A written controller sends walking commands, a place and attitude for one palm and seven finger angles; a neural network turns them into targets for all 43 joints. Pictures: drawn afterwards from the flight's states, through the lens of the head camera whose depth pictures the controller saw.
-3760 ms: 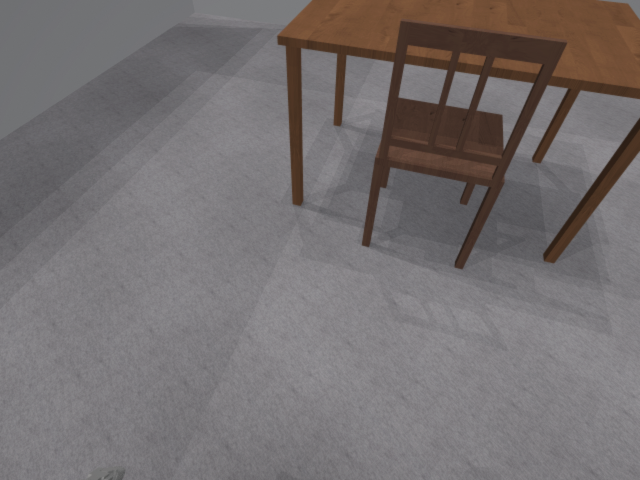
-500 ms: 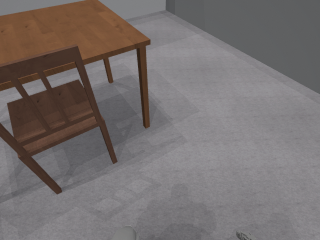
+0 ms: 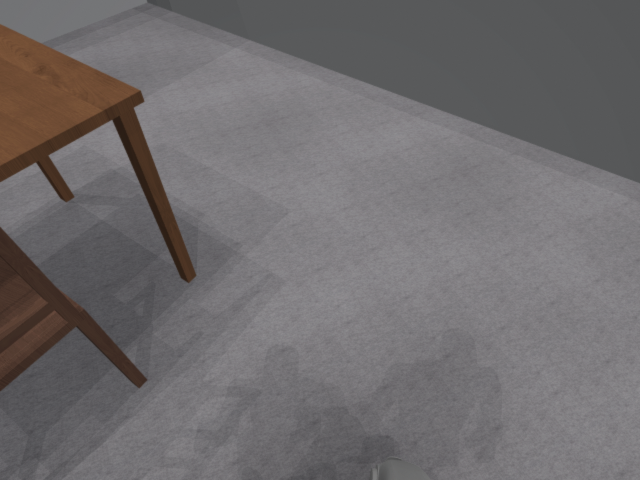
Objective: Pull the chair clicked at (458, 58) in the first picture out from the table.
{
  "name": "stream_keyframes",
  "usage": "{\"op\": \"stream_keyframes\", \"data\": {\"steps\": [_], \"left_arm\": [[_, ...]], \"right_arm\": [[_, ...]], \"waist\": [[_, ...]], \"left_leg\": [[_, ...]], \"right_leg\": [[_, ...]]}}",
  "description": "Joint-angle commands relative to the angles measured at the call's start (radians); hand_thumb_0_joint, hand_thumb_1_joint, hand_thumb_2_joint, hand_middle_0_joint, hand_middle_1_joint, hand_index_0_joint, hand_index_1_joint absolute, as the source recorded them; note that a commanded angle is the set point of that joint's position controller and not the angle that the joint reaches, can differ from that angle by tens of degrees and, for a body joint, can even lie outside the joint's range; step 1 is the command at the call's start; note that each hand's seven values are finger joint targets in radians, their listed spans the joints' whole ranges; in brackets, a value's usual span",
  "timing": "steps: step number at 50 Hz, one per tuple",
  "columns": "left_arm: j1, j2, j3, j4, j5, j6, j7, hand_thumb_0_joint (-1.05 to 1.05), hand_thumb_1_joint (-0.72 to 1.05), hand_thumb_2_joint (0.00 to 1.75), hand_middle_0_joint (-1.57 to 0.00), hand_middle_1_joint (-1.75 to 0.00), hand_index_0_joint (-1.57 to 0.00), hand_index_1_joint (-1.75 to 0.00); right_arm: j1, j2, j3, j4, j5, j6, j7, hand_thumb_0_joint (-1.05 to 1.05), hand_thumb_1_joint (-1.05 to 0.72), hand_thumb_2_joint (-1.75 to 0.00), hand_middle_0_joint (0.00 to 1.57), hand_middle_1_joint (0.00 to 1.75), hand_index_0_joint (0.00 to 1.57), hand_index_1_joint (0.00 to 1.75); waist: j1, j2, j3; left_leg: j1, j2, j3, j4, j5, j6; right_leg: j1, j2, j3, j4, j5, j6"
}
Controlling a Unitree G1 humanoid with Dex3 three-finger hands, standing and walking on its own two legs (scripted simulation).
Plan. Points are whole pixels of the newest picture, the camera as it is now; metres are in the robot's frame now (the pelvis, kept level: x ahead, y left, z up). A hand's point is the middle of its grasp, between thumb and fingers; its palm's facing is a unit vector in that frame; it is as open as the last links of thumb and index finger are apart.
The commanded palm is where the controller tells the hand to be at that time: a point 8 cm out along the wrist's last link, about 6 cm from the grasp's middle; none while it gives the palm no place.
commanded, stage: turn to face it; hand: left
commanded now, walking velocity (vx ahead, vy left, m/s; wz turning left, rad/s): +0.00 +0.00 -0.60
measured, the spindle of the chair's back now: out of the picture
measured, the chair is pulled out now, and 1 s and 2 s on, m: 0.00 0.00 0.00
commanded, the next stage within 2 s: take the last steps up to it in 2.00 s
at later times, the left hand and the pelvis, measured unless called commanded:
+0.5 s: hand out of the picture +0.14 +0.14 -0.18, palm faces +0.07 -0.99 -0.12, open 7.4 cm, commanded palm none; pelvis +0.03 -0.02 -0.02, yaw +5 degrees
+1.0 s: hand out of the picture +0.03 +0.18 -0.15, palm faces +0.36 -0.89 -0.29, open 7.4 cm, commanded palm none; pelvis +0.01 -0.06 -0.01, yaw +20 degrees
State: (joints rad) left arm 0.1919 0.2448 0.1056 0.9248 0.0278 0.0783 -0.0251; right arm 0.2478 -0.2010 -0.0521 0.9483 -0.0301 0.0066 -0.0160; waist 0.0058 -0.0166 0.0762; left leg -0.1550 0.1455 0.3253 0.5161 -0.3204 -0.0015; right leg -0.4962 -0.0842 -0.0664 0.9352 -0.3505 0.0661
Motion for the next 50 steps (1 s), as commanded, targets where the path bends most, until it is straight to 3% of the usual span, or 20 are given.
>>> {"op": "stream_keyframes", "data": {"steps": [1,2,4,5,6,8,10,12,18,22,23,24,25,26,29,32,43,48,49,50], "left_arm": [[-0.068,0.011,-0.012,-0.106,-0.002,-0.041,-0.006,0.00,0.90,0.90,-0.20,-0.30,-0.20,-0.30],[-0.069,0.026,-0.012,-0.108,-0.001,-0.047,-0.004,0.00,0.90,0.90,-0.20,-0.30,-0.20,-0.30],[0.064,0.088,-0.002,-0.075,0.002,-0.072,0.006,0.00,0.90,0.90,-0.20,-0.30,-0.20,-0.30],[0.149,0.213,0.018,-0.048,0.010,-0.091,0.025,0.00,0.90,0.90,-0.20,-0.30,-0.20,-0.30],[0.192,0.246,0.015,-0.025,-0.017,-0.086,0.036,0.00,0.90,0.90,-0.20,-0.30,-0.20,-0.30],[0.095,0.177,-0.001,-0.032,-0.010,-0.085,0.054,0.00,0.90,0.90,-0.20,-0.30,-0.20,-0.30],[-0.026,0.109,-0.035,-0.043,-0.008,-0.089,0.057,0.00,0.90,0.90,-0.20,-0.30,-0.20,-0.30],[-0.089,0.091,-0.048,-0.040,-0.005,-0.093,0.057,0.00,0.90,0.90,-0.20,-0.30,-0.20,-0.30],[-0.040,0.115,-0.028,-0.013,-0.006,-0.078,0.064,0.00,0.90,0.90,-0.20,-0.30,-0.20,-0.30],[-0.042,0.101,-0.016,-0.017,-0.012,-0.068,0.066,0.00,0.90,0.90,-0.20,-0.30,-0.20,-0.30],[-0.042,0.083,-0.016,-0.029,-0.018,-0.060,0.062,0.00,0.90,0.90,-0.20,-0.30,-0.20,-0.30],[-0.023,0.030,-0.017,-0.051,-0.024,-0.050,0.057,0.00,0.90,0.90,-0.20,-0.30,-0.20,-0.30],[-0.069,-0.003,-0.023,-0.093,-0.023,-0.048,0.054,0.00,0.90,0.90,-0.20,-0.30,-0.20,-0.30],[-0.115,0.006,-0.020,-0.097,-0.010,-0.042,0.056,0.00,0.90,0.90,-0.20,-0.30,-0.20,-0.30],[-0.075,0.013,-0.008,-0.065,-0.006,-0.054,0.041,0.00,0.90,0.90,-0.20,-0.30,-0.20,-0.30],[-0.033,0.022,-0.007,-0.038,-0.012,-0.050,0.039,0.00,0.90,0.90,-0.20,-0.30,-0.20,-0.30],[-0.037,0.060,-0.015,-0.067,-0.017,-0.043,0.046,0.00,0.90,0.90,-0.20,-0.30,-0.20,-0.30],[0.110,0.085,-0.011,-0.057,-0.023,-0.054,0.053,0.00,0.90,0.90,-0.20,-0.30,-0.20,-0.30],[0.153,0.127,0.000,-0.055,-0.014,-0.061,0.058,0.00,0.90,0.90,-0.20,-0.30,-0.20,-0.30],[0.150,0.233,0.017,-0.079,0.006,-0.070,0.065,0.00,0.90,0.90,-0.20,-0.30,-0.20,-0.30]], "right_arm": [[0.038,-0.191,-0.053,-0.056,-0.003,-0.018,0.000,0.00,-0.90,-0.90,0.20,0.30,0.20,0.30],[0.049,-0.193,-0.056,-0.055,-0.002,-0.015,0.002,0.00,-0.90,-0.90,0.20,0.30,0.20,0.30],[0.059,-0.186,-0.050,-0.063,0.007,-0.012,0.010,0.00,-0.90,-0.90,0.20,0.30,0.20,0.30],[0.081,-0.096,-0.023,-0.092,0.016,-0.009,0.018,0.00,-0.90,-0.90,0.20,0.30,0.20,0.30],[0.045,-0.091,-0.012,-0.108,0.020,0.003,0.000,0.00,-0.90,-0.90,0.20,0.30,0.20,0.30],[0.024,-0.082,-0.002,-0.070,0.020,0.015,-0.013,0.00,-0.90,-0.90,0.20,0.30,0.20,0.30],[0.086,-0.076,0.002,-0.008,0.013,0.024,-0.010,0.00,-0.90,-0.90,0.20,0.30,0.20,0.30],[0.144,-0.052,0.008,0.036,0.016,0.032,-0.005,0.00,-0.90,-0.90,0.20,0.30,0.20,0.30],[0.074,-0.038,0.005,0.017,0.017,0.031,0.009,0.00,-0.90,-0.90,0.20,0.30,0.20,0.30],[0.108,-0.037,-0.006,0.006,0.013,0.028,0.016,0.00,-0.90,-0.90,0.20,0.30,0.20,0.30],[0.143,-0.055,-0.014,0.006,0.011,0.024,0.018,0.00,-0.90,-0.90,0.20,0.30,0.20,0.30],[0.160,-0.127,-0.030,-0.004,0.004,0.016,0.017,0.00,-0.90,-0.90,0.20,0.30,0.20,0.30],[0.182,-0.194,-0.048,-0.021,-0.006,0.014,0.013,0.00,-0.90,-0.90,0.20,0.30,0.20,0.30],[0.185,-0.192,-0.052,-0.007,-0.006,0.007,-0.001,0.00,-0.90,-0.90,0.20,0.30,0.20,0.30],[0.061,-0.146,-0.041,-0.042,0.002,-0.008,-0.008,0.00,-0.90,-0.90,0.20,0.30,0.20,0.30],[0.041,-0.152,-0.043,-0.050,0.008,-0.012,-0.009,0.00,-0.90,-0.90,0.20,0.30,0.20,0.30],[0.000,-0.232,-0.072,-0.072,0.005,0.018,0.010,0.00,-0.90,-0.90,0.20,0.30,0.20,0.30],[-0.095,-0.232,-0.081,-0.120,0.008,0.034,0.022,0.00,-0.90,-0.90,0.20,0.30,0.20,0.30],[-0.102,-0.193,-0.077,-0.132,0.014,0.040,0.026,0.00,-0.90,-0.90,0.20,0.30,0.20,0.30],[-0.077,-0.112,-0.065,-0.158,0.021,0.042,0.028,0.00,-0.90,-0.90,0.20,0.30,0.20,0.30]], "waist": [[-0.041,0.230,-0.052],[-0.039,0.210,-0.062],[0.041,0.076,-0.159],[0.069,-0.251,-0.246],[0.080,-0.229,-0.308],[0.048,-0.210,-0.257],[-0.023,-0.097,-0.179],[-0.052,-0.109,-0.129],[-0.002,-0.124,-0.055],[-0.025,-0.082,-0.065],[-0.045,0.012,-0.066],[-0.049,0.246,-0.056],[-0.076,0.348,-0.033],[-0.092,0.290,-0.054],[-0.036,0.133,-0.099],[-0.032,0.125,-0.141],[-0.051,0.181,-0.131],[0.021,0.178,-0.137],[0.042,0.065,-0.124],[0.043,-0.265,-0.097]], "left_leg": [[0.054,0.256,-0.102,-0.089,0.511,0.101],[0.038,0.255,-0.103,-0.042,0.520,0.084],[-0.082,0.205,-0.045,0.237,0.478,-0.002],[-0.388,0.054,-0.026,0.504,-0.112,-0.063],[-0.416,0.000,-0.200,0.631,-0.361,-0.064],[-0.405,-0.009,-0.304,0.699,-0.283,-0.052],[-0.318,-0.011,-0.308,0.631,-0.169,-0.057],[-0.227,-0.026,-0.288,0.505,-0.121,-0.055],[-0.246,-0.049,-0.231,0.337,-0.134,-0.055],[-0.123,-0.052,-0.203,0.113,0.016,-0.043],[-0.065,-0.032,-0.243,0.008,0.129,-0.022],[-0.050,0.132,-0.513,-0.118,0.275,0.060],[-0.089,0.287,-0.728,-0.248,0.332,0.180],[-0.100,0.267,-0.768,-0.283,0.228,0.207],[-0.032,0.160,-0.610,-0.233,0.252,0.163],[0.023,0.110,-0.535,-0.214,0.337,0.155],[-0.030,0.074,-0.683,-0.207,0.198,0.173],[-0.229,-0.002,-0.698,-0.152,0.101,0.113],[-0.365,-0.079,-0.635,-0.042,-0.014,0.055],[-0.561,-0.228,-0.426,0.273,-0.183,-0.038]], "right_leg": [[0.052,0.029,-0.055,-0.176,-0.019,-0.026],[0.111,0.043,-0.063,-0.233,-0.004,-0.036],[0.404,0.023,-0.014,-0.461,0.222,-0.081],[0.657,-0.263,0.350,-0.520,0.616,-0.183],[0.628,-0.361,0.369,-0.488,0.957,-0.274],[0.513,-0.292,0.306,-0.503,0.835,-0.280],[0.364,-0.222,0.146,-0.525,0.723,-0.236],[0.262,-0.193,0.048,-0.568,0.575,-0.208],[0.304,-0.260,0.043,-0.582,0.478,-0.229],[0.249,-0.250,-0.020,-0.483,0.340,-0.159],[0.182,-0.209,-0.063,-0.402,0.224,-0.110],[0.051,-0.089,-0.117,-0.240,-0.024,-0.036],[-0.033,0.004,-0.098,-0.012,-0.276,-0.003],[-0.060,0.004,0.007,0.159,-0.252,-0.018],[-0.114,-0.020,0.069,0.239,-0.060,-0.005],[-0.078,-0.013,0.062,0.169,-0.025,0.012],[0.053,0.043,0.064,-0.089,-0.085,0.014],[0.350,0.069,0.043,-0.438,0.038,-0.014],[0.471,-0.016,0.114,-0.603,0.019,-0.047],[0.504,-0.321,0.468,-0.776,-0.200,-0.154]]}}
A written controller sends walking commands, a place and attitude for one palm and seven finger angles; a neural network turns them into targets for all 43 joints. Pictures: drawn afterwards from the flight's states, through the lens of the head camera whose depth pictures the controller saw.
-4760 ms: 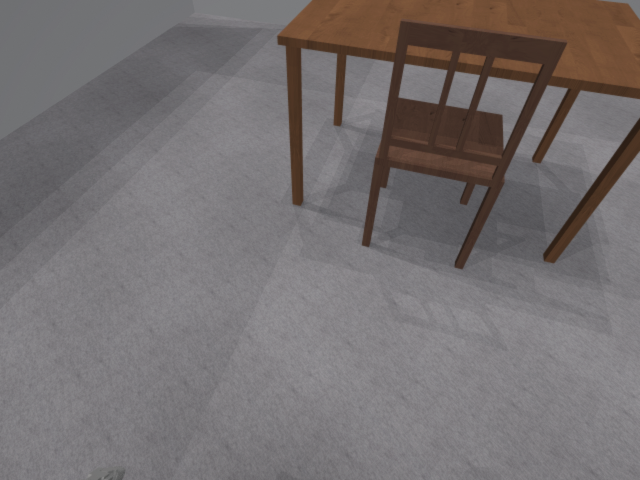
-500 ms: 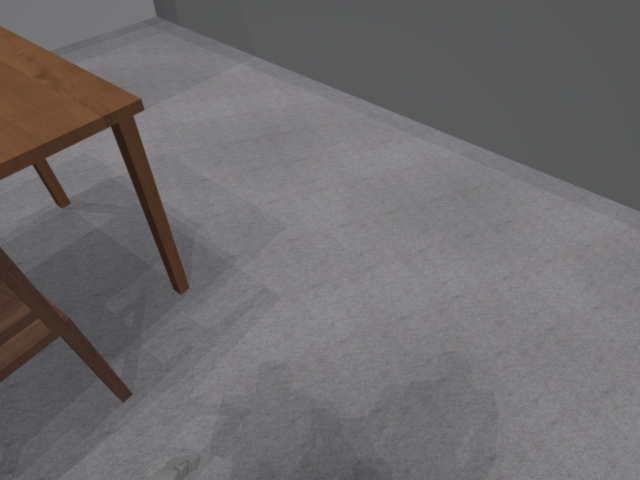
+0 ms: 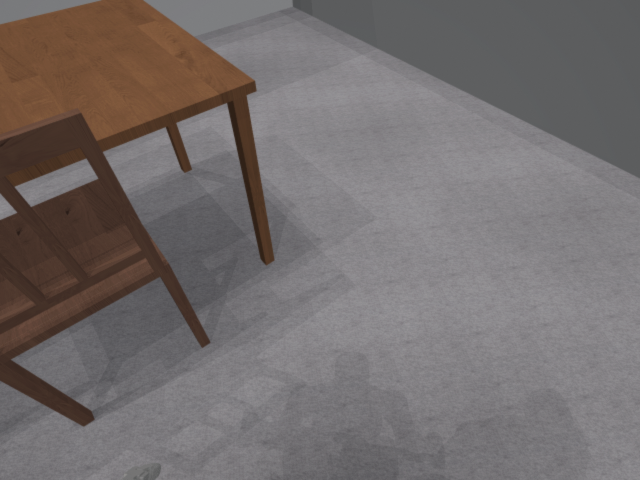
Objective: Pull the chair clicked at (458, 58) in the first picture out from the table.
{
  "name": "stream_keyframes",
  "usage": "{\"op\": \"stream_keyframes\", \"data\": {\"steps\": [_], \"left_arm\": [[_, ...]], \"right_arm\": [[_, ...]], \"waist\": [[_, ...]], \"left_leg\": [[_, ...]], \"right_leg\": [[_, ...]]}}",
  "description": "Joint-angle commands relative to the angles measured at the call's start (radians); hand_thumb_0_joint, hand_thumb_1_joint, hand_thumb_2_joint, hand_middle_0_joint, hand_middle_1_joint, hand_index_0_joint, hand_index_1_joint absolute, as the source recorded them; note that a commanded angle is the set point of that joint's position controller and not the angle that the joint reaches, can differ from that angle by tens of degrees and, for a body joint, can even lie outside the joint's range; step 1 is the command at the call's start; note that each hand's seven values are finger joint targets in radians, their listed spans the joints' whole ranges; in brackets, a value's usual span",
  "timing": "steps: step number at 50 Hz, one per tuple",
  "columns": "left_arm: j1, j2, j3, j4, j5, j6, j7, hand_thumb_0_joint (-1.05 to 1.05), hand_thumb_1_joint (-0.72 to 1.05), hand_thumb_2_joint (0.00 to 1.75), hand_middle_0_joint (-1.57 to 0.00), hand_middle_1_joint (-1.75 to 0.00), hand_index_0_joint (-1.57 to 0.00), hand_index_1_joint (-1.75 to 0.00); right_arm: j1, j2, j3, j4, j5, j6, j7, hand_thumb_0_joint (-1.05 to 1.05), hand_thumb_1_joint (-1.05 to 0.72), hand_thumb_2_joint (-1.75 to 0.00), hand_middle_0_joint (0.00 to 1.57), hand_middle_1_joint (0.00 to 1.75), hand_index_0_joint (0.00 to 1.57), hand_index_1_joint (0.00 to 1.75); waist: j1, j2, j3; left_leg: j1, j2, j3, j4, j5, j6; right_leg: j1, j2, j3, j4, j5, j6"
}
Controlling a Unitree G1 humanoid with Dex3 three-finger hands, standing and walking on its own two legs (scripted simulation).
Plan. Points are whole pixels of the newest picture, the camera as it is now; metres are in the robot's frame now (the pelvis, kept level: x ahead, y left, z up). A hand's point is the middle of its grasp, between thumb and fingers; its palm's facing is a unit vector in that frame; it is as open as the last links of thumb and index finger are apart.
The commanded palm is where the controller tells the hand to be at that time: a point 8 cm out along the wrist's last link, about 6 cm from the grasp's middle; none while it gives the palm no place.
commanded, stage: turn to face it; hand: left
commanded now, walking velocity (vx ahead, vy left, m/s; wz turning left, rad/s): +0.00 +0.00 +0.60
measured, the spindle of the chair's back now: out of the picture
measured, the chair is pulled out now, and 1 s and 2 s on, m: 0.00 0.00 0.00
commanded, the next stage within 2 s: take the last steps up to it in 1.00 s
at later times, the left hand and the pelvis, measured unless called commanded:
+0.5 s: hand out of the picture -0.08 +0.24 -0.19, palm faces +0.37 -0.89 -0.25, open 7.4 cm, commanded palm none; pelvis -0.02 +0.03 -0.01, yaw +20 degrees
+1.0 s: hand out of the picture +0.03 +0.24 -0.13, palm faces +0.50 -0.82 -0.28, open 7.4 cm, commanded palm none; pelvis +0.01 +0.01 +0.00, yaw +33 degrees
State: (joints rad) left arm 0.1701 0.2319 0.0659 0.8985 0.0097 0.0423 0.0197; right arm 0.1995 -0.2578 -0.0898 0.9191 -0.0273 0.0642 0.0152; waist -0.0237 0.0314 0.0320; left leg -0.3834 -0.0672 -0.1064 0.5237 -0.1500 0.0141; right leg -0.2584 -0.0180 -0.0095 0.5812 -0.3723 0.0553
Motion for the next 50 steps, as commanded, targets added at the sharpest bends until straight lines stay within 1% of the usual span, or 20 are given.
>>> {"op": "stream_keyframes", "data": {"steps": [1,2,4,6,13,17,20,21,22,23,25,27,28,39,44,45,46,47,48,50], "left_arm": [[0.077,0.257,0.038,-0.089,0.012,-0.023,0.020,0.00,0.90,0.90,-0.20,-0.30,-0.20,-0.30],[0.024,0.225,0.047,-0.108,0.009,-0.030,0.025,0.00,0.90,0.90,-0.20,-0.30,-0.20,-0.30],[-0.063,0.160,0.019,-0.115,0.009,-0.041,0.016,0.00,0.90,0.90,-0.20,-0.30,-0.20,-0.30],[-0.013,0.132,0.009,-0.105,0.008,-0.052,0.012,0.00,0.90,0.90,-0.20,-0.30,-0.20,-0.30],[0.144,0.184,0.021,-0.047,0.019,-0.045,0.012,0.00,0.90,0.90,-0.20,-0.30,-0.20,-0.30],[0.151,0.207,0.034,-0.036,0.022,-0.037,0.010,0.00,0.90,0.90,-0.20,-0.30,-0.20,-0.30],[0.133,0.211,0.042,-0.034,0.010,-0.029,0.005,0.00,0.90,0.90,-0.20,-0.30,-0.20,-0.30],[0.134,0.186,0.040,-0.049,0.001,-0.028,-0.001,0.00,0.90,0.90,-0.20,-0.30,-0.20,-0.30],[0.085,0.115,0.020,-0.102,-0.002,-0.028,-0.011,0.00,0.90,0.90,-0.20,-0.30,-0.20,-0.30],[0.021,0.108,0.011,-0.127,0.006,-0.015,-0.002,0.00,0.90,0.90,-0.20,-0.30,-0.20,-0.30],[-0.020,0.111,0.019,-0.098,-0.001,-0.013,0.004,0.00,0.90,0.90,-0.20,-0.30,-0.20,-0.30],[0.017,0.116,0.024,-0.066,0.001,-0.014,-0.007,0.00,0.90,0.90,-0.20,-0.30,-0.20,-0.30],[0.031,0.112,0.024,-0.057,0.002,-0.012,-0.010,0.00,0.90,0.90,-0.20,-0.30,-0.20,-0.30],[-0.067,0.085,0.005,-0.097,-0.003,-0.013,0.002,0.00,0.90,0.90,-0.20,-0.30,-0.20,-0.30],[0.022,0.085,0.002,-0.079,-0.008,-0.030,0.008,0.00,0.90,0.90,-0.20,-0.30,-0.20,-0.30],[0.062,0.100,0.004,-0.068,-0.006,-0.041,0.010,0.00,0.90,0.90,-0.20,-0.30,-0.20,-0.30],[0.082,0.161,0.014,-0.060,0.006,-0.054,0.017,0.00,0.90,0.90,-0.20,-0.30,-0.20,-0.30],[0.099,0.235,0.026,-0.062,0.016,-0.063,0.020,0.00,0.90,0.90,-0.20,-0.30,-0.20,-0.30],[0.115,0.224,0.025,-0.064,0.003,-0.060,0.019,0.00,0.90,0.90,-0.20,-0.30,-0.20,-0.30],[0.024,0.161,0.014,-0.071,0.004,-0.053,0.019,0.00,0.90,0.90,-0.20,-0.30,-0.20,-0.30]], "right_arm": [[-0.053,-0.098,-0.035,-0.140,-0.002,-0.016,-0.003,0.00,-0.90,-0.90,0.20,0.30,0.20,0.30],[-0.050,-0.111,-0.041,-0.136,-0.004,-0.004,-0.001,0.00,-0.90,-0.90,0.20,0.30,0.20,0.30],[-0.018,-0.102,-0.034,-0.092,-0.006,0.002,0.015,0.00,-0.90,-0.90,0.20,0.30,0.20,0.30],[0.000,-0.086,-0.025,-0.076,0.000,-0.003,0.019,0.00,-0.90,-0.90,0.20,0.30,0.20,0.30],[-0.153,-0.054,0.001,-0.108,0.009,-0.003,0.021,0.00,-0.90,-0.90,0.20,0.30,0.20,0.30],[-0.153,-0.050,0.011,-0.109,0.016,-0.016,0.020,0.00,-0.90,-0.90,0.20,0.30,0.20,0.30],[-0.061,-0.083,0.007,-0.094,0.012,-0.033,0.014,0.00,-0.90,-0.90,0.20,0.30,0.20,0.30],[0.013,-0.157,-0.014,-0.079,0.008,-0.046,0.012,0.00,-0.90,-0.90,0.20,0.30,0.20,0.30],[0.094,-0.280,-0.045,-0.073,0.008,-0.049,0.007,0.00,-0.90,-0.90,0.20,0.30,0.20,0.30],[0.159,-0.299,-0.048,-0.042,0.019,-0.046,-0.006,0.00,-0.90,-0.90,0.20,0.30,0.20,0.30],[0.093,-0.227,-0.030,-0.046,0.014,-0.051,-0.027,0.00,-0.90,-0.90,0.20,0.30,0.20,0.30],[-0.012,-0.170,-0.009,-0.077,0.012,-0.057,-0.027,0.00,-0.90,-0.90,0.20,0.30,0.20,0.30],[-0.023,-0.164,-0.006,-0.082,0.010,-0.060,-0.027,0.00,-0.90,-0.90,0.20,0.30,0.20,0.30],[0.050,-0.155,-0.010,-0.054,0.002,-0.051,-0.030,0.00,-0.90,-0.90,0.20,0.30,0.20,0.30],[0.012,-0.145,-0.007,-0.052,0.005,-0.046,-0.027,0.00,-0.90,-0.90,0.20,0.30,0.20,0.30],[0.012,-0.127,-0.004,-0.051,0.012,-0.048,-0.025,0.00,-0.90,-0.90,0.20,0.30,0.20,0.30],[0.046,-0.074,0.004,-0.050,0.022,-0.051,-0.019,0.00,-0.90,-0.90,0.20,0.30,0.20,0.30],[0.058,-0.029,0.012,-0.072,0.024,-0.049,-0.017,0.00,-0.90,-0.90,0.20,0.30,0.20,0.30],[0.051,-0.072,0.000,-0.060,0.015,-0.029,-0.025,0.00,-0.90,-0.90,0.20,0.30,0.20,0.30],[0.028,-0.069,-0.005,-0.026,0.010,-0.014,-0.015,0.00,-0.90,-0.90,0.20,0.30,0.20,0.30]], "waist": [[0.052,-0.277,-0.004],[0.023,-0.274,0.000],[-0.026,-0.181,0.082],[-0.011,-0.197,0.042],[0.074,-0.226,0.012],[0.083,-0.280,-0.041],[0.031,-0.229,-0.102],[-0.013,-0.065,-0.169],[-0.061,0.264,-0.178],[-0.081,0.203,-0.186],[-0.057,0.213,-0.137],[0.000,0.127,-0.096],[0.008,0.112,-0.095],[-0.017,0.098,-0.079],[0.030,0.109,-0.080],[0.051,0.058,-0.092],[0.047,-0.120,-0.118],[0.047,-0.302,-0.109],[0.059,-0.282,-0.130],[0.026,-0.181,-0.018]], "left_leg": [[-0.281,0.013,0.020,0.488,-0.388,-0.052],[-0.242,0.036,0.003,0.598,-0.358,-0.045],[-0.227,0.079,0.048,0.709,-0.220,-0.060],[-0.241,0.084,0.087,0.714,-0.174,-0.084],[-0.156,0.103,0.170,0.441,-0.288,-0.096],[-0.047,0.093,0.219,0.258,-0.311,-0.071],[0.148,0.083,0.242,-0.040,-0.110,-0.046],[0.373,0.181,0.120,-0.123,0.130,0.003],[0.534,0.466,-0.234,-0.121,0.575,0.133],[0.509,0.519,-0.250,-0.104,0.792,0.211],[0.417,0.413,-0.154,-0.091,0.748,0.187],[0.334,0.322,-0.061,-0.114,0.632,0.143],[0.321,0.300,-0.045,-0.126,0.605,0.135],[0.334,0.293,-0.181,-0.124,0.545,0.182],[0.214,0.245,-0.189,-0.061,0.474,0.132],[0.155,0.210,-0.168,-0.006,0.353,0.091],[0.000,0.126,-0.079,0.122,0.092,0.022],[-0.136,-0.001,0.054,0.319,-0.409,-0.039],[-0.080,0.036,0.002,0.461,-0.478,-0.034],[-0.107,0.060,0.022,0.635,-0.359,-0.040]], "right_leg": [[0.030,-0.485,0.408,-0.441,-0.181,-0.191],[-0.053,-0.449,0.406,-0.441,-0.171,-0.184],[-0.088,-0.315,0.154,-0.366,0.021,-0.139],[0.030,-0.272,0.038,-0.296,0.241,-0.132],[0.155,-0.342,-0.030,-0.225,0.515,-0.170],[0.189,-0.362,-0.073,-0.156,0.613,-0.163],[0.153,-0.331,-0.160,0.008,0.598,-0.086],[-0.009,-0.290,-0.193,0.201,0.470,-0.028],[-0.334,-0.148,-0.196,0.432,-0.215,0.050],[-0.389,-0.134,-0.075,0.546,-0.306,0.043],[-0.379,-0.131,-0.004,0.628,-0.194,0.043],[-0.324,-0.121,-0.008,0.618,-0.077,0.042],[-0.304,-0.112,-0.011,0.602,-0.050,0.045],[-0.216,-0.048,0.006,0.299,-0.074,0.036],[0.018,-0.009,-0.018,-0.019,0.086,0.004],[0.129,-0.034,-0.006,-0.173,0.217,0.002],[0.291,-0.192,0.145,-0.228,0.381,-0.044],[0.319,-0.434,0.338,-0.248,0.627,-0.166],[0.203,-0.452,0.321,-0.265,0.623,-0.219],[0.089,-0.347,0.223,-0.286,0.465,-0.228]]}}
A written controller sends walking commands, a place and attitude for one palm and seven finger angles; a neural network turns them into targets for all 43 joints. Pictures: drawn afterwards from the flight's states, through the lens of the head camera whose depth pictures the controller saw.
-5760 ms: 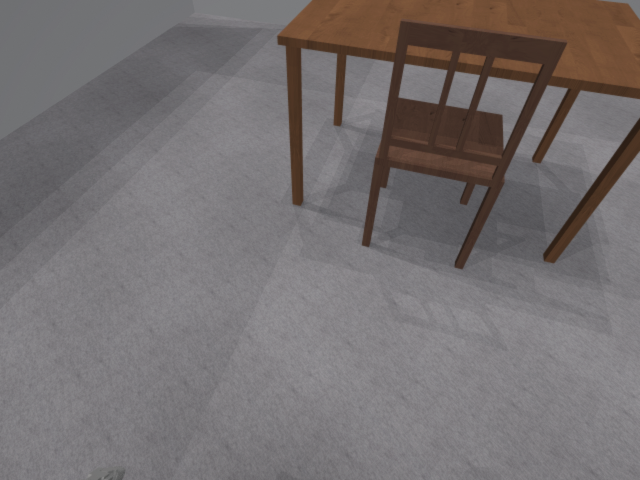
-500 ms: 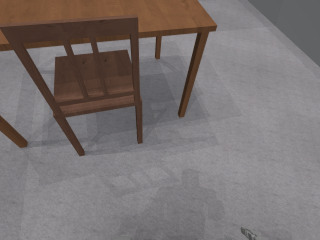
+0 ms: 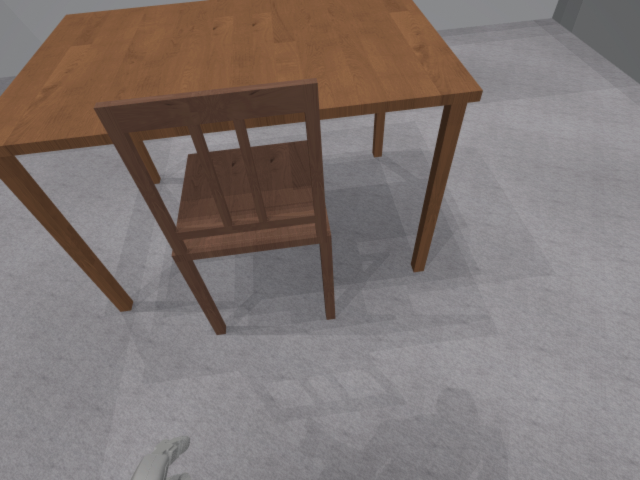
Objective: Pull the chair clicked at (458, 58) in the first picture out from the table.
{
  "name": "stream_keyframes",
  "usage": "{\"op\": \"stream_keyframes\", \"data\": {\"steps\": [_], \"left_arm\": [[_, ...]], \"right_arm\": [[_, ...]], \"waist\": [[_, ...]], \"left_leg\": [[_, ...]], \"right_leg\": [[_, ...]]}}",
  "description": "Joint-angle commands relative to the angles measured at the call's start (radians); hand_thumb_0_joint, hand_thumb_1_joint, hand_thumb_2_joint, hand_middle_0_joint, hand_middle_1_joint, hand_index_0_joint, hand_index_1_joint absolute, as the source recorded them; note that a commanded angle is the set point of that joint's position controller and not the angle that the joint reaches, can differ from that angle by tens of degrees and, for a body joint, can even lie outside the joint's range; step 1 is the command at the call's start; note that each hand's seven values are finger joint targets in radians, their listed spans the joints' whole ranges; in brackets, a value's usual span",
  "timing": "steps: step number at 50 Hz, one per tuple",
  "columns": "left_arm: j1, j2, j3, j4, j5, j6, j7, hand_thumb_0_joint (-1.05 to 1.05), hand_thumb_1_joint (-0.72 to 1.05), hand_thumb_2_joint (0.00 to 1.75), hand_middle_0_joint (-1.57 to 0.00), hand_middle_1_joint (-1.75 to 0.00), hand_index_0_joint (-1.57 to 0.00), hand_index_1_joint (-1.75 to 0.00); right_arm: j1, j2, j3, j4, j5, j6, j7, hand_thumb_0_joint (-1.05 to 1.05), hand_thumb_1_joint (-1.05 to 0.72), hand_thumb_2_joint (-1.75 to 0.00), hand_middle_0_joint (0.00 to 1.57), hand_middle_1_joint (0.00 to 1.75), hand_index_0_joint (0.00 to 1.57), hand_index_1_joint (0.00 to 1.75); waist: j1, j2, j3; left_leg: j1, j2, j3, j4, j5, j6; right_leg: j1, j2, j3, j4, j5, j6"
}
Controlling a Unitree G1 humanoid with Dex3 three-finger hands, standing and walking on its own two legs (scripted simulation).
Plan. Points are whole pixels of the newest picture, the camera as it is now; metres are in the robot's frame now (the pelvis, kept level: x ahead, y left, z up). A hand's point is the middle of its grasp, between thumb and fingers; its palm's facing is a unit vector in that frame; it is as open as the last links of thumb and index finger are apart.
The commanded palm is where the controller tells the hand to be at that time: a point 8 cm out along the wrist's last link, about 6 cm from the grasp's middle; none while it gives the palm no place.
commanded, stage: take the last steps up to it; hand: left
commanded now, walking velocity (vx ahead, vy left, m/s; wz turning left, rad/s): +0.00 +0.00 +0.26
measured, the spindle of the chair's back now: (212, 179) +0.71 +0.26 -0.08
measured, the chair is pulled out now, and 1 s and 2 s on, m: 0.00 0.00 0.00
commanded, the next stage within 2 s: come to a stop and stand still in 1.06 s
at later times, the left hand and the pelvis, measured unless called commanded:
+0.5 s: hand out of the picture -0.05 +0.21 -0.17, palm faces +0.16 -0.97 -0.17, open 7.4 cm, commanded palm none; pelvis +0.03 +0.03 +0.01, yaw +6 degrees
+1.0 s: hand (228, 421) +0.23 +0.16 -0.16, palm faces +0.13 -0.97 -0.22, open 7.3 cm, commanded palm none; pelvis +0.20 -0.02 +0.01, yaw +6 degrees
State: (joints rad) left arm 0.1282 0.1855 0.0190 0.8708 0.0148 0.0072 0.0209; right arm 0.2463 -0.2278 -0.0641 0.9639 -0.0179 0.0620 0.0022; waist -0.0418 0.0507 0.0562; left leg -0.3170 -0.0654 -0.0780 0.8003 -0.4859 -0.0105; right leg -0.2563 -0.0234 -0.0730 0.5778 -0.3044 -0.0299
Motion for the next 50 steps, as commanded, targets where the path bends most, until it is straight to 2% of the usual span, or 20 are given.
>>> {"op": "stream_keyframes", "data": {"steps": [1,5,12,16,17,19,20,23,26,28,35,37,38,39,40,41,43,44,47,50], "left_arm": [[0.035,0.185,0.054,-0.049,-0.002,-0.018,0.016,0.00,0.90,0.90,-0.20,-0.30,-0.20,-0.30],[0.059,0.168,0.054,-0.029,0.005,-0.023,0.018,0.00,0.90,0.90,-0.20,-0.30,-0.20,-0.30],[0.218,0.181,0.058,0.087,0.018,-0.039,-0.002,0.00,0.90,0.90,-0.20,-0.30,-0.20,-0.30],[0.214,0.162,0.051,0.139,0.005,-0.033,-0.011,0.00,0.90,0.90,-0.20,-0.30,-0.20,-0.30],[0.214,0.135,0.044,0.146,0.001,-0.030,-0.015,0.00,0.90,0.90,-0.20,-0.30,-0.20,-0.30],[0.167,0.041,0.023,0.105,-0.001,-0.029,-0.027,0.00,0.90,0.90,-0.20,-0.30,-0.20,-0.30],[0.099,0.071,0.029,0.073,0.011,-0.029,-0.029,0.00,0.90,0.90,-0.20,-0.30,-0.20,-0.30],[0.122,0.080,0.039,0.117,0.012,-0.027,-0.045,0.00,0.90,0.90,-0.20,-0.30,-0.20,-0.30],[0.190,0.053,0.034,0.158,0.010,-0.023,-0.049,0.00,0.90,0.90,-0.20,-0.30,-0.20,-0.30],[0.167,0.046,0.035,0.152,0.008,-0.019,-0.047,0.00,0.90,0.90,-0.20,-0.30,-0.20,-0.30],[0.065,0.026,0.043,0.118,0.003,-0.030,-0.051,0.00,0.90,0.90,-0.20,-0.30,-0.20,-0.30],[0.139,0.044,0.055,0.143,0.004,-0.036,-0.050,0.00,0.90,0.90,-0.20,-0.30,-0.20,-0.30],[0.261,0.073,0.064,0.180,0.009,-0.047,-0.046,0.00,0.90,0.90,-0.20,-0.30,-0.20,-0.30],[0.406,0.146,0.083,0.221,0.017,-0.063,-0.037,0.00,0.90,0.90,-0.20,-0.30,-0.20,-0.30],[0.504,0.249,0.102,0.240,0.010,-0.070,-0.024,0.00,0.90,0.90,-0.20,-0.30,-0.20,-0.30],[0.471,0.248,0.096,0.237,-0.005,-0.070,-0.019,0.00,0.90,0.90,-0.20,-0.30,-0.20,-0.30],[0.270,0.161,0.073,0.176,-0.002,-0.064,-0.006,0.00,0.90,0.90,-0.20,-0.30,-0.20,-0.30],[0.201,0.111,0.056,0.159,0.001,-0.069,-0.003,0.00,0.90,0.90,-0.20,-0.30,-0.20,-0.30],[0.160,0.060,0.036,0.155,0.008,-0.079,0.002,0.00,0.90,0.90,-0.20,-0.30,-0.20,-0.30],[0.172,0.066,0.035,0.162,0.008,-0.082,-0.002,0.00,0.90,0.90,-0.20,-0.30,-0.20,-0.30]], "right_arm": [[-0.002,-0.092,-0.028,-0.055,0.000,-0.008,0.004,0.00,-0.90,-0.90,0.20,0.30,0.20,0.30],[0.006,-0.068,-0.016,-0.034,-0.001,-0.006,0.007,0.00,-0.90,-0.90,0.20,0.30,0.20,0.30],[-0.073,-0.036,0.000,-0.039,-0.009,-0.041,0.022,0.00,-0.90,-0.90,0.20,0.30,0.20,0.30],[0.056,-0.009,0.017,0.022,-0.008,-0.071,0.009,0.00,-0.90,-0.90,0.20,0.30,0.20,0.30],[0.105,-0.031,0.013,0.047,-0.006,-0.078,0.002,0.00,-0.90,-0.90,0.20,0.30,0.20,0.30],[0.255,-0.174,-0.015,0.078,-0.018,-0.086,-0.015,0.00,-0.90,-0.90,0.20,0.30,0.20,0.30],[0.248,-0.192,-0.017,0.075,-0.018,-0.083,-0.019,0.00,-0.90,-0.90,0.20,0.30,0.20,0.30],[0.130,-0.104,0.008,0.057,-0.008,-0.102,-0.030,0.00,-0.90,-0.90,0.20,0.30,0.20,0.30],[0.129,-0.073,0.015,0.065,0.000,-0.123,-0.034,0.00,-0.90,-0.90,0.20,0.30,0.20,0.30],[0.155,-0.068,0.013,0.079,0.001,-0.129,-0.037,0.00,-0.90,-0.90,0.20,0.30,0.20,0.30],[0.171,-0.091,-0.007,0.120,-0.014,-0.120,-0.033,0.00,-0.90,-0.90,0.20,0.30,0.20,0.30],[0.159,-0.082,-0.008,0.124,-0.014,-0.114,-0.032,0.00,-0.90,-0.90,0.20,0.30,0.20,0.30],[0.150,-0.075,-0.004,0.127,-0.009,-0.115,-0.031,0.00,-0.90,-0.90,0.20,0.30,0.20,0.30],[0.169,-0.042,0.002,0.121,0.001,-0.119,-0.022,0.00,-0.90,-0.90,0.20,0.30,0.20,0.30],[0.197,0.023,0.017,0.086,0.013,-0.126,-0.017,0.00,-0.90,-0.90,0.20,0.30,0.20,0.30],[0.139,-0.012,0.012,0.077,0.017,-0.121,-0.018,0.00,-0.90,-0.90,0.20,0.30,0.20,0.30],[0.056,-0.005,0.005,0.059,0.004,-0.116,-0.013,0.00,-0.90,-0.90,0.20,0.30,0.20,0.30],[0.067,0.011,0.005,0.070,-0.003,-0.106,-0.008,0.00,-0.90,-0.90,0.20,0.30,0.20,0.30],[0.153,0.049,0.011,0.094,-0.010,-0.076,-0.004,0.00,-0.90,-0.90,0.20,0.30,0.20,0.30],[0.110,0.058,0.018,0.072,-0.008,-0.073,0.002,0.00,-0.90,-0.90,0.20,0.30,0.20,0.30]], "waist": [[0.027,-0.163,-0.025],[0.032,-0.194,-0.029],[0.098,-0.230,-0.001],[0.038,-0.196,-0.010],[0.015,-0.115,-0.007],[-0.054,0.243,0.035],[-0.063,0.189,0.080],[0.001,0.111,0.144],[0.035,0.077,0.073],[0.034,0.060,0.071],[0.022,0.094,0.101],[0.061,0.055,0.079],[0.120,-0.004,0.023],[0.180,-0.162,-0.084],[0.177,-0.386,-0.203],[0.178,-0.327,-0.219],[0.115,-0.145,-0.050],[0.073,-0.098,-0.012],[0.006,-0.136,0.000],[0.009,-0.132,0.007]], "left_leg": [[-0.171,0.070,0.006,0.391,0.040,-0.020],[-0.148,0.088,0.049,0.290,0.079,-0.038],[-0.091,0.110,0.134,-0.033,0.030,0.000],[0.177,0.076,0.204,-0.334,0.167,0.021],[0.299,0.096,0.173,-0.398,0.165,0.027],[0.372,0.438,-0.303,-0.637,-0.118,0.163],[0.292,0.486,-0.376,-0.696,-0.202,0.214],[0.200,0.402,-0.188,-0.698,-0.027,0.188],[0.243,0.326,-0.020,-0.658,0.289,0.166],[0.270,0.336,0.013,-0.645,0.417,0.175],[0.210,0.354,0.061,-0.569,0.436,0.158],[0.147,0.328,0.079,-0.468,0.458,0.140],[0.104,0.282,0.120,-0.303,0.505,0.112],[-0.029,0.196,0.191,-0.005,0.412,0.071],[-0.229,0.071,0.199,0.328,-0.074,0.041],[-0.243,0.098,0.075,0.481,-0.090,0.060],[-0.296,0.177,0.044,0.534,0.071,0.066],[-0.244,0.194,0.052,0.485,0.133,0.056],[-0.144,0.192,0.094,0.325,0.175,0.030],[-0.137,0.183,0.131,0.141,0.197,0.012]], "right_leg": [[0.059,-0.303,0.214,-0.286,0.349,-0.128],[0.076,-0.273,0.119,-0.296,0.330,-0.116],[0.111,-0.294,0.177,-0.402,-0.131,-0.129],[-0.016,-0.213,0.091,-0.325,-0.203,-0.077],[-0.119,-0.178,0.068,-0.254,-0.243,-0.048],[-0.381,-0.017,-0.103,0.162,-0.231,0.024],[-0.422,-0.038,-0.026,0.308,-0.248,0.013],[-0.428,-0.094,0.048,0.471,-0.080,0.021],[-0.376,-0.086,0.024,0.458,0.034,0.043],[-0.387,-0.096,0.019,0.414,0.051,0.055],[-0.202,-0.063,-0.053,0.104,0.059,0.031],[-0.035,-0.019,-0.081,0.027,0.090,0.009],[0.128,-0.005,-0.075,-0.037,0.098,-0.006],[0.341,-0.144,0.113,-0.111,0.018,-0.059],[0.483,-0.402,0.523,-0.272,0.103,-0.163],[0.411,-0.419,0.580,-0.338,0.051,-0.198],[0.177,-0.370,0.438,-0.373,-0.082,-0.199],[0.065,-0.325,0.311,-0.388,-0.029,-0.167],[-0.055,-0.255,0.126,-0.414,0.129,-0.144],[-0.026,-0.236,0.080,-0.422,0.202,-0.156]]}}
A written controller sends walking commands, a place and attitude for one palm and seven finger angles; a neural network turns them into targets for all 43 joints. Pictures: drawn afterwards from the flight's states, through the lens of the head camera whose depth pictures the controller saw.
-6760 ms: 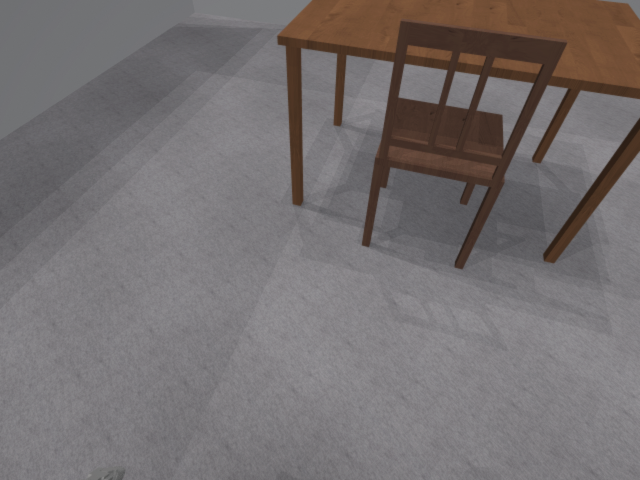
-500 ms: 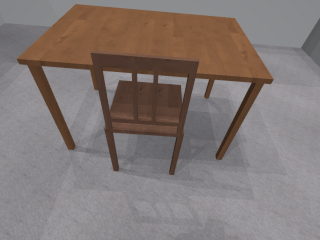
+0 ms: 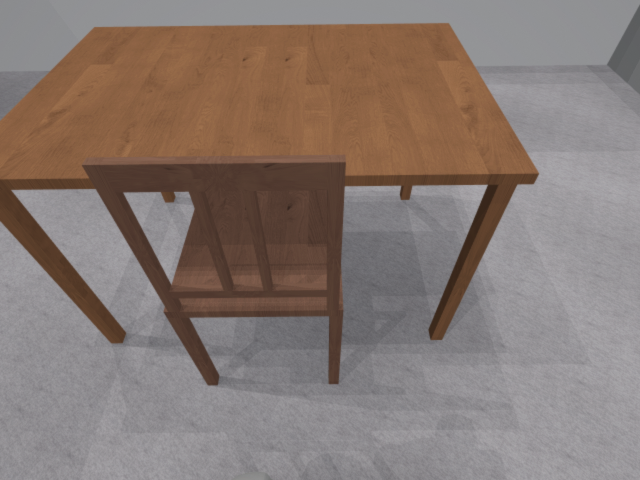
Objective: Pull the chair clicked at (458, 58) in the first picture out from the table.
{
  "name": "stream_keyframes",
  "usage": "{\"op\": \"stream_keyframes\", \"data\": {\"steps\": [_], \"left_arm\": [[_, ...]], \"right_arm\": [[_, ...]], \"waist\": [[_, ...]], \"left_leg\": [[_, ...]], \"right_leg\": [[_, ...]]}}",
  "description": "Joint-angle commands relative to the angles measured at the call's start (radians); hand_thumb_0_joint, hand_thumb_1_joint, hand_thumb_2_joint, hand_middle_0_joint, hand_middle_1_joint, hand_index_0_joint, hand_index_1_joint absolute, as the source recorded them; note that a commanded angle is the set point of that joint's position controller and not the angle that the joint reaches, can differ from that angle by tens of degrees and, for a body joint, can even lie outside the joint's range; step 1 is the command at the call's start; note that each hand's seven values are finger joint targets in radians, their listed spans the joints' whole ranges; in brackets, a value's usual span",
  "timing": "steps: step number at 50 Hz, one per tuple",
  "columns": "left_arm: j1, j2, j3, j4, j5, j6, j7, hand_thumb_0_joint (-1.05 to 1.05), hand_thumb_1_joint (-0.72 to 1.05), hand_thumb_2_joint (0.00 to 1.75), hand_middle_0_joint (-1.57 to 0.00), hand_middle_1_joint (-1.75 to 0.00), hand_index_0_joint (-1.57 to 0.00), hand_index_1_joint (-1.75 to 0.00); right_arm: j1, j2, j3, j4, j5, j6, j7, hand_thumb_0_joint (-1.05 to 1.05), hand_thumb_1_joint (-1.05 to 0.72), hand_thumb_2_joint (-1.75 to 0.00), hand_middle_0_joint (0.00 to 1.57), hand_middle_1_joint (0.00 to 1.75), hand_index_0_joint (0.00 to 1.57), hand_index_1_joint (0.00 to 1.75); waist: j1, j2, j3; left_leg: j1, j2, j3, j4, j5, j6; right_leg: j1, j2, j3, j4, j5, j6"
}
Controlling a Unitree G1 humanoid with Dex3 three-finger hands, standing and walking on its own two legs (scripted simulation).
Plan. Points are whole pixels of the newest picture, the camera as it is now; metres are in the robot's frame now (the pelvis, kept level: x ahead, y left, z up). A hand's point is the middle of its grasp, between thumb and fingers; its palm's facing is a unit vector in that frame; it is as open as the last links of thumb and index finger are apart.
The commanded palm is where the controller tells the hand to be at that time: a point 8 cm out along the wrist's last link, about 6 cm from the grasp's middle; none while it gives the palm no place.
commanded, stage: take the last steps up to it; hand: left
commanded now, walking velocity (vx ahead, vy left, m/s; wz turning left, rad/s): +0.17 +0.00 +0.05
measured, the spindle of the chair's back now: (214, 244) +0.53 +0.23 -0.09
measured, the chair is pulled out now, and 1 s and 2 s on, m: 0.00 0.00 0.00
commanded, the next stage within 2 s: come to a stop and stand still in 0.06 s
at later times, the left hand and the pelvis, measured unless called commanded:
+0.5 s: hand out of the picture +0.10 +0.19 -0.18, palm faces +0.04 -0.97 -0.22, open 7.4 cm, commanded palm none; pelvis +0.09 +0.00 +0.00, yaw -2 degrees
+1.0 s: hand out of the picture +0.08 +0.15 -0.15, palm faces +0.07 -0.96 -0.28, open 7.4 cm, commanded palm none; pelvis +0.06 -0.04 +0.01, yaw +0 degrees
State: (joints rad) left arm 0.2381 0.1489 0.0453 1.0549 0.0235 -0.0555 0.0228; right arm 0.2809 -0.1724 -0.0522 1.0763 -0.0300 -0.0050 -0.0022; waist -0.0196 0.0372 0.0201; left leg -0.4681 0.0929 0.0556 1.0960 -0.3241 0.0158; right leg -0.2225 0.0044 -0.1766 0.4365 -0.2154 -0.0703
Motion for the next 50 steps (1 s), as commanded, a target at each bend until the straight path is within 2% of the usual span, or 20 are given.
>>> {"op": "stream_keyframes", "data": {"steps": [1,6,8,9,10,12,13,16,17,23,26,29,30,31,32,34,36,43,49,50], "left_arm": [[0.078,0.109,0.010,-0.015,-0.001,-0.019,-0.005,0.00,0.90,0.90,-0.20,-0.30,-0.20,-0.30],[0.125,0.129,0.014,0.017,-0.003,-0.013,-0.008,0.00,0.90,0.90,-0.20,-0.30,-0.20,-0.30],[0.123,0.119,0.012,0.028,-0.006,-0.008,-0.004,0.00,0.90,0.90,-0.20,-0.30,-0.20,-0.30],[0.117,0.103,0.006,0.035,-0.010,-0.003,0.000,0.00,0.90,0.90,-0.20,-0.30,-0.20,-0.30],[0.132,0.070,-0.006,0.041,-0.014,0.002,0.004,0.00,0.90,0.90,-0.20,-0.30,-0.20,-0.30],[0.201,0.019,-0.027,0.052,-0.024,0.021,0.020,0.00,0.90,0.90,-0.20,-0.30,-0.20,-0.30],[0.212,0.036,-0.028,0.072,-0.027,0.037,0.029,0.00,0.90,0.90,-0.20,-0.30,-0.20,-0.30],[0.163,0.077,-0.017,0.067,-0.017,0.064,0.034,0.00,0.90,0.90,-0.20,-0.30,-0.20,-0.30],[0.153,0.082,-0.012,0.058,-0.017,0.070,0.032,0.00,0.90,0.90,-0.20,-0.30,-0.20,-0.30],[0.112,0.068,0.018,-0.016,-0.009,0.102,0.024,0.00,0.90,0.90,-0.20,-0.30,-0.20,-0.30],[0.122,0.051,0.010,-0.031,-0.008,0.098,0.022,0.00,0.90,0.90,-0.20,-0.30,-0.20,-0.30],[0.195,0.067,-0.002,-0.001,0.001,0.072,0.022,0.00,0.90,0.90,-0.20,-0.30,-0.20,-0.30],[0.163,0.117,-0.005,-0.007,0.009,0.057,0.026,0.00,0.90,0.90,-0.20,-0.30,-0.20,-0.30],[0.088,0.195,-0.003,-0.035,0.010,0.049,0.025,0.00,0.90,0.90,-0.20,-0.30,-0.20,-0.30],[0.062,0.243,0.008,-0.061,0.007,0.053,0.019,0.00,0.90,0.90,-0.20,-0.30,-0.20,-0.30],[0.032,0.237,0.016,-0.061,0.005,0.049,0.020,0.00,0.90,0.90,-0.20,-0.30,-0.20,-0.30],[0.013,0.218,0.019,-0.068,0.002,0.046,0.020,0.00,0.90,0.90,-0.20,-0.30,-0.20,-0.30],[0.137,0.216,0.036,-0.049,0.004,0.042,0.040,0.00,0.90,0.90,-0.20,-0.30,-0.20,-0.30],[0.092,0.224,0.038,-0.052,0.013,0.054,0.030,0.00,0.90,0.90,-0.20,-0.30,-0.20,-0.30],[0.120,0.240,0.016,-0.055,0.022,0.022,0.064,0.00,0.90,0.90,-0.20,-0.30,-0.20,-0.30]], "right_arm": [[0.047,0.001,0.008,-0.050,0.005,-0.011,0.008,0.00,-0.90,-0.90,0.20,0.30,0.20,0.30],[-0.048,-0.008,0.013,-0.077,0.007,-0.035,0.010,0.00,-0.90,-0.90,0.20,0.30,0.20,0.30],[-0.029,-0.008,0.017,-0.063,0.007,-0.043,0.004,0.00,-0.90,-0.90,0.20,0.30,0.20,0.30],[0.001,-0.014,0.021,-0.042,0.007,-0.047,-0.002,0.00,-0.90,-0.90,0.20,0.30,0.20,0.30],[0.055,-0.046,0.022,-0.021,0.007,-0.056,-0.012,0.00,-0.90,-0.90,0.20,0.30,0.20,0.30],[0.062,-0.117,0.024,-0.012,0.016,-0.045,-0.034,0.00,-0.90,-0.90,0.20,0.30,0.20,0.30],[0.023,-0.112,0.033,-0.007,0.021,-0.039,-0.046,0.00,-0.90,-0.90,0.20,0.30,0.20,0.30],[-0.023,-0.103,0.016,-0.012,0.023,-0.016,-0.061,0.00,-0.90,-0.90,0.20,0.30,0.20,0.30],[-0.038,-0.114,0.006,-0.017,0.025,-0.011,-0.063,0.00,-0.90,-0.90,0.20,0.30,0.20,0.30],[-0.134,-0.154,-0.032,-0.084,0.010,0.024,-0.049,0.00,-0.90,-0.90,0.20,0.30,0.20,0.30],[-0.172,-0.149,-0.033,-0.102,0.004,0.027,-0.033,0.00,-0.90,-0.90,0.20,0.30,0.20,0.30],[-0.168,-0.123,-0.025,-0.094,0.015,0.029,-0.018,0.00,-0.90,-0.90,0.20,0.30,0.20,0.30],[-0.133,-0.070,-0.019,-0.090,0.026,0.032,-0.013,0.00,-0.90,-0.90,0.20,0.30,0.20,0.30],[-0.110,-0.023,-0.008,-0.108,0.031,0.039,-0.005,0.00,-0.90,-0.90,0.20,0.30,0.20,0.30],[-0.144,-0.059,-0.013,-0.122,0.021,0.056,-0.001,0.00,-0.90,-0.90,0.20,0.30,0.20,0.30],[-0.151,-0.091,-0.018,-0.114,0.010,0.062,0.000,0.00,-0.90,-0.90,0.20,0.30,0.20,0.30],[-0.087,-0.100,-0.021,-0.086,0.011,0.055,0.005,0.00,-0.90,-0.90,0.20,0.30,0.20,0.30],[-0.090,-0.097,-0.016,-0.124,0.011,0.061,-0.001,0.00,-0.90,-0.90,0.20,0.30,0.20,0.30],[-0.060,-0.068,-0.004,-0.120,0.024,0.043,-0.004,0.00,-0.90,-0.90,0.20,0.30,0.20,0.30],[-0.033,-0.105,0.000,-0.182,0.019,0.014,0.000,0.00,-0.90,-0.90,0.20,0.30,0.20,0.30]], "waist": [[0.000,-0.101,0.033],[0.034,-0.120,0.033],[0.019,-0.106,0.046],[0.004,-0.073,0.037],[-0.007,0.004,-0.022],[0.031,0.163,-0.078],[0.037,0.225,-0.093],[0.028,0.128,-0.042],[0.026,0.068,-0.033],[0.032,0.069,-0.092],[0.042,0.137,-0.087],[0.076,0.055,-0.091],[0.054,-0.091,-0.055],[0.017,-0.255,0.003],[0.045,-0.235,0.044],[0.046,-0.249,0.093],[0.030,-0.183,0.066],[0.083,-0.173,-0.027],[0.075,-0.256,-0.042],[0.019,-0.226,-0.106]], "left_leg": [[0.013,0.019,0.006,-0.218,0.035,-0.015],[0.062,-0.013,0.033,-0.424,0.052,-0.008],[0.163,-0.027,0.045,-0.529,0.118,-0.011],[0.254,-0.033,0.036,-0.618,0.220,-0.013],[0.374,0.027,-0.037,-0.662,0.507,0.004],[0.439,0.253,-0.214,-0.670,1.045,0.131],[0.432,0.259,-0.221,-0.719,1.124,0.154],[0.456,0.234,-0.171,-0.716,1.195,0.160],[0.457,0.250,-0.166,-0.713,1.180,0.173],[0.344,0.238,-0.089,-0.720,0.801,0.174],[0.270,0.209,-0.083,-0.745,0.524,0.147],[0.182,0.113,-0.052,-0.665,0.137,0.066],[0.155,0.026,-0.012,-0.569,-0.010,0.005],[0.108,-0.059,0.023,-0.501,-0.143,-0.043],[0.145,-0.062,-0.005,-0.416,-0.185,-0.044],[0.079,-0.061,-0.074,-0.274,-0.133,-0.032],[0.042,-0.069,-0.072,-0.186,-0.073,-0.041],[-0.044,-0.077,-0.078,-0.126,-0.089,-0.079],[0.128,-0.086,-0.026,-0.395,-0.100,-0.063],[0.119,-0.120,0.011,-0.357,-0.168,-0.071]], "right_leg": [[-0.021,-0.263,0.190,-0.271,0.131,-0.122],[0.080,-0.264,0.183,-0.199,0.242,-0.112],[0.054,-0.244,0.172,-0.141,0.270,-0.083],[0.036,-0.208,0.146,-0.062,0.331,-0.051],[0.013,-0.148,0.113,0.057,0.329,0.000],[-0.022,-0.065,0.077,0.163,-0.174,0.081],[-0.013,-0.065,0.111,0.219,-0.318,0.098],[-0.095,-0.081,0.160,0.298,-0.296,0.098],[-0.107,-0.078,0.159,0.328,-0.294,0.097],[-0.153,-0.053,0.189,0.553,-0.280,0.104],[-0.082,-0.058,0.150,0.403,-0.242,0.096],[0.083,-0.057,0.119,0.044,-0.014,0.100],[0.054,-0.146,0.249,-0.098,-0.002,0.078],[-0.041,-0.311,0.455,-0.198,-0.061,0.007],[-0.163,-0.381,0.521,-0.273,-0.157,-0.060],[-0.155,-0.366,0.551,-0.270,-0.108,-0.083],[-0.056,-0.322,0.432,-0.200,0.084,-0.078],[0.182,-0.351,0.372,-0.094,0.482,-0.110],[0.087,-0.308,0.355,-0.119,0.297,-0.097],[0.194,-0.320,0.416,0.004,0.778,-0.064]]}}
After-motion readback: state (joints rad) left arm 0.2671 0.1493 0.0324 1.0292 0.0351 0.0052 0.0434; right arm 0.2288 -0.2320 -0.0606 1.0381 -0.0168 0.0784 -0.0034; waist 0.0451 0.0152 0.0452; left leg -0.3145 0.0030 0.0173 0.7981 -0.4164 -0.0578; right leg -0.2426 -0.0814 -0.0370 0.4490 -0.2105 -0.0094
